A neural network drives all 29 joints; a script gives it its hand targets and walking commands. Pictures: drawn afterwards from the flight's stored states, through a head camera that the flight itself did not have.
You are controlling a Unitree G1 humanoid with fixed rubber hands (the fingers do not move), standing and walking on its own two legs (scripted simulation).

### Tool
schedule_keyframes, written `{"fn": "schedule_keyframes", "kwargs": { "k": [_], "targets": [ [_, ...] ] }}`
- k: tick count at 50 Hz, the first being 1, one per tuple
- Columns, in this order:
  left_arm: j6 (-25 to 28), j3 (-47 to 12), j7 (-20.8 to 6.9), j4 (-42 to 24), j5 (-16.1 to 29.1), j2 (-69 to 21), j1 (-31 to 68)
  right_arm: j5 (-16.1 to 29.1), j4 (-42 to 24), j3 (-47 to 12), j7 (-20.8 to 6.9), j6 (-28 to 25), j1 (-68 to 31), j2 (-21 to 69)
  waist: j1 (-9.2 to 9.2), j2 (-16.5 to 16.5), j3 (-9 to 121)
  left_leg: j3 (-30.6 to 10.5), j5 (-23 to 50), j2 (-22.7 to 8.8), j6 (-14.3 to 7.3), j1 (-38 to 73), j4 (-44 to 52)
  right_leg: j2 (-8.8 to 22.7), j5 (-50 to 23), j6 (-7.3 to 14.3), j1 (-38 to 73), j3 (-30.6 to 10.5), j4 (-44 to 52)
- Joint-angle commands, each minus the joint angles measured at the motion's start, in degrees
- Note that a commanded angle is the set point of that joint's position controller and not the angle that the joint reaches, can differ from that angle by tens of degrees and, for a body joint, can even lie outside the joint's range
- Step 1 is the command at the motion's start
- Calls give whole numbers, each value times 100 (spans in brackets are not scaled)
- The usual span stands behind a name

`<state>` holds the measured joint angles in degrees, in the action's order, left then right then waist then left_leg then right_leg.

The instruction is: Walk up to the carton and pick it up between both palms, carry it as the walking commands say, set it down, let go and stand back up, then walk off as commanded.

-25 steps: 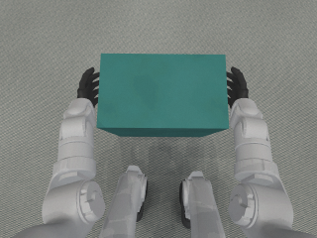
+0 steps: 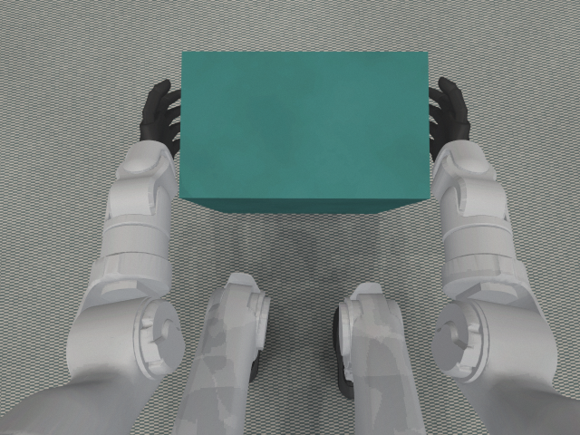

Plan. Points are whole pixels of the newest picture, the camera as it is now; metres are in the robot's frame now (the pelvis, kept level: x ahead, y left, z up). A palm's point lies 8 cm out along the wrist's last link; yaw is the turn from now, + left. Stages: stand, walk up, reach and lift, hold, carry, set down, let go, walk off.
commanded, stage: set down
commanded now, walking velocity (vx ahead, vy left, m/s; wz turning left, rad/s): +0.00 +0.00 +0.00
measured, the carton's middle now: (301, 151) +0.50 +0.02 -0.17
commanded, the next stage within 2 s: none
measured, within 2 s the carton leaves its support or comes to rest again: rests again in 1.28 s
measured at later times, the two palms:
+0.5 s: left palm (182, 153) +0.50 +0.21 -0.20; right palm (411, 151) +0.52 -0.16 -0.21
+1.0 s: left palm (198, 155) +0.51 +0.20 -0.26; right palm (406, 156) +0.53 -0.17 -0.26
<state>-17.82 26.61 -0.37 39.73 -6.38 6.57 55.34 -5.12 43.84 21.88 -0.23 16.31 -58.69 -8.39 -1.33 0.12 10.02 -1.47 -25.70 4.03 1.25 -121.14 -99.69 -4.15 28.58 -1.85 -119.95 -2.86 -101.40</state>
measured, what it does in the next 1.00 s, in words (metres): lowers itself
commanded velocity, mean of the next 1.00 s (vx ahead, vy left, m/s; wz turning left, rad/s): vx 0.00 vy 0.00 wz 0.00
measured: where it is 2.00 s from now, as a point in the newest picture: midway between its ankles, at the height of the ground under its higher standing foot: (298, 359)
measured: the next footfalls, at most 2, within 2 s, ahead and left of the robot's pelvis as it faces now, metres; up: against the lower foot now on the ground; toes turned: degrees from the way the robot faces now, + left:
none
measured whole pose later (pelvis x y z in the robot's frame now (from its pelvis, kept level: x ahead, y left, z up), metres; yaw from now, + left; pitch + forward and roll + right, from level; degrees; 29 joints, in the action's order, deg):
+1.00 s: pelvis +0.00 +0.00 -0.10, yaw -1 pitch +41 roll +1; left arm -11.6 16.6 3.1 50.8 5.5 16.6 70.2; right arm 5.4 51.8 11.6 4.3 11.4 -72.9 -16.7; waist -1.7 0.7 -11.1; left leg -0.5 -30.6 3.5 1.6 -132.6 -121.8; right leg -5.9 33.2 -2.6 -131.5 -2.4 -123.4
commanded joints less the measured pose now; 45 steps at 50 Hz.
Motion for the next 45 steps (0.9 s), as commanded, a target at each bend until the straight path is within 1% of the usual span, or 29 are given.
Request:
{"fn": "schedule_keyframes", "kwargs": {
  "k": [1, 2, 4, 5, 7, 8, 9, 10, 11, 12, 13, 14, 15, 16, 17, 19, 23, 26, 27, 28, 32, 33, 35, 36, 40, 41, 42, 44, 45],
  "targets": [
    [10, -2759, -1227, -20, 589, -4543, 4043, 464, 8, -2198, -1231, 95, -3568, 4775, 46, -37, 5186, 509, -95, 329, 74, 2910, 764, -421, 8, 227, 2364, 549, 961],
    [3, -2721, -1255, 39, 579, -4558, 4071, 466, -14, -2230, -1228, 112, -3697, 4816, -39, 84, 5301, 502, -87, 326, 49, 2957, 720, -410, -21, 202, 2374, 541, 908],
    [4, -2612, -1305, 187, 557, -4519, 4184, 460, 32, -2201, -1233, 114, -3864, 4834, -62, 144, 5195, 522, -20, 330, 24, 2710, 581, -401, -114, 187, 2362, 513, 857],
    [15, -2556, -1330, 233, 554, -4507, 4173, 515, 56, -2272, -1221, 127, -3994, 4882, -183, 301, 5245, 534, -50, 331, -6, 2641, 521, -410, -70, 158, 2392, 535, 825],
    [48, -2593, -1370, 213, 649, -4423, 4372, 537, 19, -2298, -1186, 99, -3992, 4940, -138, 363, 5362, 531, 123, 320, -11, 2425, 365, -380, -296, 134, 2645, 460, 735],
    [104, -2627, -1385, 132, 703, -4451, 4361, 575, -48, -2394, -1169, 80, -4036, 5040, -113, 504, 5511, 534, 288, 302, -30, 2474, 289, -404, -486, 83, 2597, 507, 625],
    [138, -2686, -1403, 103, 729, -4458, 4308, 682, -158, -2525, -1155, 46, -4099, 5096, -198, 452, 5629, 586, 433, 326, -28, 2402, 215, -390, -651, 64, 2725, 453, 616],
    [153, -2684, -1423, 153, 759, -4436, 4264, 717, -208, -2588, -1127, 9, -4117, 5096, -220, 510, 5637, 581, 575, 295, -33, 2314, 154, -372, -856, 32, 2783, 445, 523],
    [179, -2739, -1436, 57, 837, -4453, 4327, 762, -229, -2620, -1114, -21, -4119, 5115, -165, 472, 5708, 564, 662, 288, -30, 2366, 135, -389, -980, 41, 2778, 453, 461],
    [188, -2797, -1454, 66, 853, -4442, 4309, 808, -244, -2756, -1102, -33, -4082, 5144, -279, 459, 5756, 607, 782, 279, -12, 2289, 64, -345, -1166, 31, 2961, 399, 402],
    [219, -2883, -1459, -23, 912, -4428, 4258, 902, -410, -2866, -1081, -74, -4148, 5135, -225, 465, 5878, 585, 907, 261, -21, 2333, 0, -355, -1293, 5, 2942, 425, 298],
    [241, -2838, -1458, -28, 928, -4404, 4253, 903, -363, -2910, -1064, -75, -4191, 5079, -303, 546, 5880, 602, 911, 267, -16, 2201, -76, -350, -1345, -9, 3028, 425, 238],
    [265, -2955, -1453, -66, 948, -4319, 4261, 952, -392, -2985, -1039, -100, -4047, 5161, -293, 471, 5881, 647, 1026, 252, -2, 2203, -110, -353, -1523, -15, 3063, 394, 180],
    [289, -2950, -1466, -112, 1024, -4357, 4300, 966, -447, -3054, -1016, -130, -4096, 5126, -257, 552, 5918, 625, 1078, 250, 6, 2050, -196, -338, -1669, -24, 3215, 395, 138],
    [304, -3059, -1475, -163, 1105, -4360, 4277, 1055, -556, -3108, -995, -161, -4168, 5096, -257, 447, 6050, 616, 1222, 246, 3, 2151, -214, -328, -1820, -40, 3164, 422, 38],
    [363, -3145, -1469, -262, 1184, -4242, 4313, 1110, -579, -3224, -940, -209, -4160, 5052, -283, 485, 6066, 635, 1286, 235, 46, 1980, -359, -313, -2007, -57, 3335, 416, -89],
    [465, -3449, -1400, -543, 1396, -4124, 4513, 1211, -688, -3347, -834, -316, -4120, 4881, -203, 248, 6314, 638, 1664, 197, 104, 2205, -547, -301, -2309, -34, 3332, 453, -333],
    [510, -3482, -1338, -557, 1427, -3981, 4651, 1204, -712, -3337, -796, -369, -4321, 4669, -114, 218, 6107, 576, 1626, 149, 107, 2170, -682, -288, -2173, -15, 3097, 461, -478],
    [516, -3516, -1311, -567, 1439, -3879, 4697, 1253, -621, -3297, -786, -379, -4276, 4643, -203, 88, 6213, 610, 1622, 131, 113, 2280, -717, -276, -2103, 12, 3072, 455, -577],
    [526, -3522, -1281, -506, 1476, -3927, 4733, 1215, -588, -3288, -776, -393, -4246, 4583, -127, 124, 5997, 624, 1547, 135, 129, 2206, -777, -297, -2001, 28, 2910, 508, -568],
    [534, -3397, -1197, -171, 1425, -3721, 4836, 1146, -186, -3011, -780, -397, -4320, 4346, -152, -13, 5370, 613, 1143, 106, 106, 2137, -918, -262, -1339, 101, 2301, 515, -698],
    [546, -3409, -1181, -158, 1431, -3804, 4845, 1154, -202, -2972, -787, -412, -4410, 4351, -89, -9, 5334, 604, 1125, 108, 114, 2140, -936, -275, -1311, 101, 2326, 543, -724],
    [523, -3348, -1156, 47, 1454, -3784, 4818, 1166, -155, -2903, -813, -431, -4563, 4235, -89, -76, 5211, 548, 1062, 106, 83, 2212, -993, -252, -1155, 127, 2086, 576, -829],
    [532, -3287, -1138, 139, 1440, -3789, 4837, 1179, -64, -2911, -835, -434, -4628, 4225, -155, -40, 5047, 529, 1039, 112, 77, 2196, -1007, -270, -1045, 137, 1918, 622, -858],
    [601, -3302, -1041, 127, 1491, -3785, 4990, 1356, -45, -2976, -915, -493, -4783, 4207, -176, -105, 5048, 494, 1200, 79, 49, 2501, -1156, -231, -1080, 180, 1652, 625, -1094],
    [602, -3318, -1027, 154, 1522, -3846, 5036, 1385, -18, -2965, -940, -500, -4834, 4141, -101, -74, 5025, 461, 1194, 83, 43, 2527, -1185, -217, -1041, 195, 1569, 659, -1145],
    [622, -3383, -1015, 134, 1518, -3844, 5135, 1376, -55, -2979, -946, -518, -4847, 4151, -146, -127, 4967, 486, 1192, 97, 44, 2462, -1226, -219, -1039, 189, 1540, 649, -1160],
    [696, -3396, -988, -110, 1638, -3833, 5275, 1464, -221, -3086, -938, -551, -5097, 4177, -132, 78, 5086, 432, 1317, 96, 37, 2571, -1308, -229, -1142, 172, 1501, 677, -1218],
    [724, -3455, -966, -67, 1679, -3819, 5349, 1499, -237, -3077, -929, -585, -5140, 4172, -127, 33, 5072, 446, 1383, 101, 37, 2628, -1349, -227, -1164, 175, 1515, 663, -1251]
  ]
}}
